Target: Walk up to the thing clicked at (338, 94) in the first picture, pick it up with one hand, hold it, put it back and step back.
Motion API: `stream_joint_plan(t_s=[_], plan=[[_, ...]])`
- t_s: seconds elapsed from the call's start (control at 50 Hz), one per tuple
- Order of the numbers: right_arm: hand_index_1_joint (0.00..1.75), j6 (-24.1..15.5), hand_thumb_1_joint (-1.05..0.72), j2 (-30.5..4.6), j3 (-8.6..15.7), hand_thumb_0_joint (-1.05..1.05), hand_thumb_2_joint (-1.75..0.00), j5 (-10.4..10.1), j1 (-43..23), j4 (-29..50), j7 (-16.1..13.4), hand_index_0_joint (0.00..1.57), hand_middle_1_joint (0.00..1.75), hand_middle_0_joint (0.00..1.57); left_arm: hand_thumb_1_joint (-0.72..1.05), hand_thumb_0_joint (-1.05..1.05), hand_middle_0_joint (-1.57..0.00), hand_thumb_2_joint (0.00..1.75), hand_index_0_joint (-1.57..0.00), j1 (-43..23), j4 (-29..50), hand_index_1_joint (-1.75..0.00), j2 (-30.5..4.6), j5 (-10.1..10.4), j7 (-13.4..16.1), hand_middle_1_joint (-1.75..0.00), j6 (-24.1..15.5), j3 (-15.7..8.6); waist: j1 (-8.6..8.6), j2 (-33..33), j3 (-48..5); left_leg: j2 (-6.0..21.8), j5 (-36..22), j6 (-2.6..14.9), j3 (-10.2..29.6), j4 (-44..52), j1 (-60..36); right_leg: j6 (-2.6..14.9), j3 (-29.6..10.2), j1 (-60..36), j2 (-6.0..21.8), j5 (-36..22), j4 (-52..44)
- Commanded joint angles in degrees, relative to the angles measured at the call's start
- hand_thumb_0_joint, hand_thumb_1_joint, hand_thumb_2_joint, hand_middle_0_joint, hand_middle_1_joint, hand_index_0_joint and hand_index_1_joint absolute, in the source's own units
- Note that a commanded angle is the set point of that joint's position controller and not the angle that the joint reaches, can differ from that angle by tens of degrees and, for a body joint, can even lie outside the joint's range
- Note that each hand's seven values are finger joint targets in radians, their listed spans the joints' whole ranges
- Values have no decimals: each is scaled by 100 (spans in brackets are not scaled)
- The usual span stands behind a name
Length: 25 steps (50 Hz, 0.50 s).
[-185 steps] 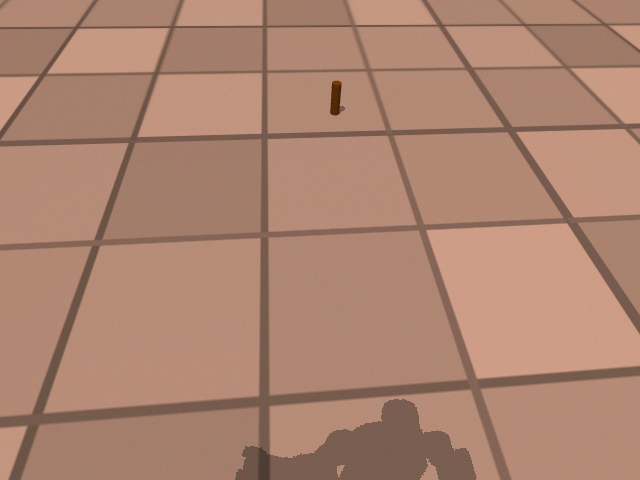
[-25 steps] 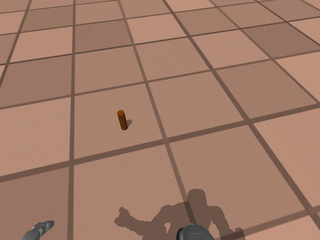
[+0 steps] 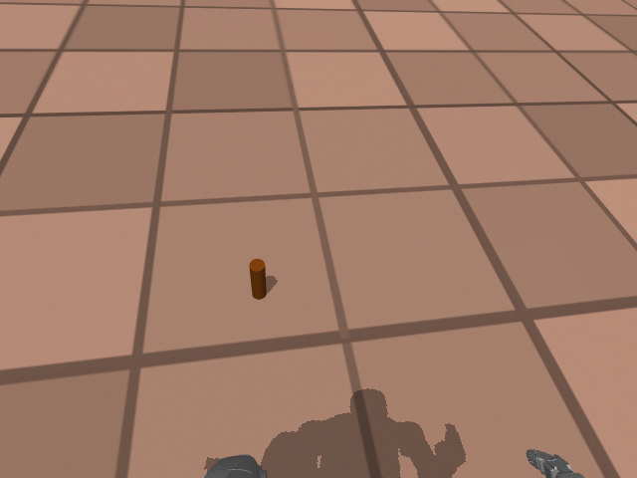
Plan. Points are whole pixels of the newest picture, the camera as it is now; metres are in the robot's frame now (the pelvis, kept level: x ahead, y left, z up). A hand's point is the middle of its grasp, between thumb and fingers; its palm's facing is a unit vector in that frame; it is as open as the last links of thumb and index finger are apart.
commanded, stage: walk up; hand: left
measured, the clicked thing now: (258, 280) +0.78 +0.18 -0.67
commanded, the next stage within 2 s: none
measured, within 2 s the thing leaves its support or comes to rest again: neither
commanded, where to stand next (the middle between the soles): +0.44 -0.01 m, yaw -3 degrees
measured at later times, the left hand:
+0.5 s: hand (162, 350) +0.29 +0.24 -0.11, palm faces -0.07 -0.91 -0.41, open 7.4 cm
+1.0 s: hand (145, 303) +0.39 +0.30 -0.15, palm faces -0.11 -0.93 -0.35, open 7.4 cm
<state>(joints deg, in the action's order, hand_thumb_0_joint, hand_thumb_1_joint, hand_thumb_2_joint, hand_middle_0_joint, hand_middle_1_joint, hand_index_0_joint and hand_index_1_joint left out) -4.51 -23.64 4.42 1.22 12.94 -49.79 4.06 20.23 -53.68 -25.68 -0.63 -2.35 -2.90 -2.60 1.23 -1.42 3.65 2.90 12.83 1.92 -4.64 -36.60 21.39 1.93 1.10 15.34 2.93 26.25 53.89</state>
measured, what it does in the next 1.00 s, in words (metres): walks ahead: right foot, then left foot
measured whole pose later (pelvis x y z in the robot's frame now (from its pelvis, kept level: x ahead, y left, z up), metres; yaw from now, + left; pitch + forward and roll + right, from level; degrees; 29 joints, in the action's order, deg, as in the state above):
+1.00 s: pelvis +0.33 +0.03 +0.01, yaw -3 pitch -3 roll +0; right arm -4.3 -22.6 2.7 1.1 18.6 -49.8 2.1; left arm 17.4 -53.2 -25.6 -0.5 -2.3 -2.3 -2.4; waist -1.2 -3.5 4.8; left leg 2.2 14.8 1.4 -5.5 -32.8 15.2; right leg 1.5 -0.3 27.0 3.0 21.7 56.9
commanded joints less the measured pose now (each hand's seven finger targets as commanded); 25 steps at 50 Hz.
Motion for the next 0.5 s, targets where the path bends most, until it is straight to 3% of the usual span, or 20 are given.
stream_joint_plan(t_s=[0.0,0.02,0.06,0.12,0.16,0.26,0.3,0.34,0.36,0.38,0.4,0.42,0.44,0.46,0.48], plan=[[30,-100,-90,-1494,343,0,-90,-135,480,344,-208,20,30,20,90,0,-20,90,-20,95,407,-30,-1205,134,114,-30,-218,-235,-262,687,-135,1444,472,882,2090,2138,-1714,86,-686,2073,214,-571,901],[30,-115,-90,-1445,307,0,-90,-140,393,332,-203,20,30,20,90,0,-20,90,-20,176,329,-30,-1166,123,80,-30,-191,-248,-198,953,-79,1344,156,850,1675,2189,-1427,44,-573,1867,309,-697,698],[30,-139,-90,-1418,296,0,-90,-109,337,395,-202,20,30,20,90,0,-20,90,-20,250,299,-30,-1066,91,18,-30,-144,-250,-179,1074,-99,1218,-52,903,1283,2281,-1275,-108,-435,1590,261,-893,380],[30,-162,-90,-1456,315,0,-90,-88,493,424,-210,20,30,20,90,0,-20,90,-20,-155,439,-30,-1007,49,-45,-30,-97,-262,-281,1012,103,1219,155,922,1131,2550,-1341,-219,-371,1809,294,-1161,-206],[30,-146,-90,-1536,354,0,-90,-91,478,471,-195,20,30,20,90,0,-20,90,-20,-367,513,-30,-967,19,-78,-30,-97,-258,-327,940,123,1321,325,1103,1125,2543,-1508,-217,-181,1871,373,-1255,-691],[30,-80,-90,-1430,308,0,-90,-86,646,503,-186,20,30,20,90,0,-20,90,-20,-844,627,-30,-716,10,-100,-30,-167,-248,-362,781,69,1088,-1432,907,582,1893,-1471,-88,227,1171,179,-1790,-1817],[30,-30,-90,-1465,315,0,-90,-101,476,582,-196,20,30,20,90,0,-20,90,-20,-691,584,-30,-712,25,-85,-30,-192,-283,-218,777,-52,1098,-1119,839,590,1564,-1179,-11,291,452,12,-1808,-2079],[30,7,-90,-1275,226,0,-90,-122,487,663,-209,20,30,20,90,0,-20,90,-20,-132,405,-30,-890,12,-17,-30,-245,-372,92,286,-415,824,-1282,613,326,528,-785,84,357,-840,-221,-1816,-2526],[30,-4,-90,-1022,112,0,-90,-125,660,688,-205,20,30,20,90,0,-20,90,-20,336,316,-30,-1130,-11,47,-30,-284,-486,324,-367,-726,474,-1022,446,40,-601,-232,245,-71,-1757,36,-1416,-2768],[30,-23,-90,-715,-5,0,-90,-128,829,821,-194,20,30,20,90,0,-20,90,-20,831,365,-30,-1644,-39,124,-30,-329,-647,479,-1486,-1177,-88,703,189,-155,-2181,732,665,-2225,-2546,1504,-766,-3224],[30,60,-90,-1112,103,0,-90,-135,821,675,-229,20,30,20,90,0,-20,90,-20,677,428,-30,-1908,45,137,-30,-315,-647,464,-1152,-967,-372,1805,93,294,-2781,1416,1287,-3859,-2357,2248,-97,-3859],[30,132,-90,-1362,189,0,-90,-80,629,554,-281,20,30,20,90,0,-20,90,-20,351,541,-30,-1747,118,141,-30,-294,-584,341,-494,-520,-10,1754,72,730,-3091,1415,1409,-3644,-1567,2231,279,-3908],[30,148,-90,-1352,176,0,-90,-124,618,480,-267,20,30,20,90,0,-20,90,-20,29,628,-30,-1618,143,152,-30,-283,-554,245,-405,-192,148,1437,82,847,-3082,1513,1377,-2998,-1213,1987,336,-4029],[30,153,-90,-1317,178,0,-90,-141,659,417,-227,20,30,20,90,0,-20,90,-20,-165,697,-30,-1496,109,163,-30,-282,-505,139,-374,-45,284,1188,58,864,-2877,1436,1263,-2476,-877,1742,340,-4045],[30,175,-90,-1269,183,0,-90,-126,853,268,-194,20,30,20,90,0,-20,90,-20,-320,729,-30,-1348,106,159,-30,-286,-467,-33,-490,18,342,948,26,850,-2526,1196,1015,-1900,-550,1421,225,-4066]])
